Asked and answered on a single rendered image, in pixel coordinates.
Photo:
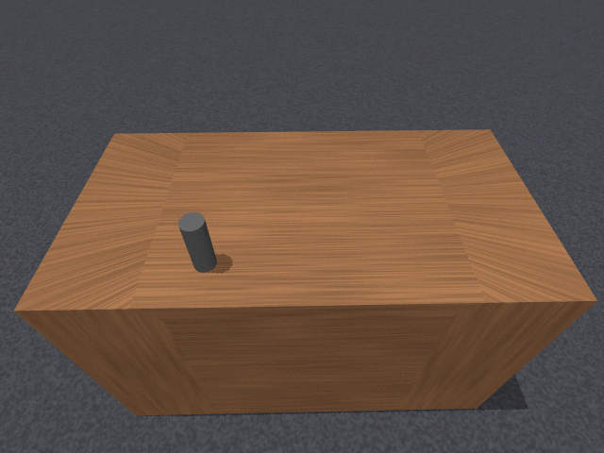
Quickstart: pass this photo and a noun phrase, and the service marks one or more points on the can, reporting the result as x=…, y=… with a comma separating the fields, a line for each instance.
x=197, y=239

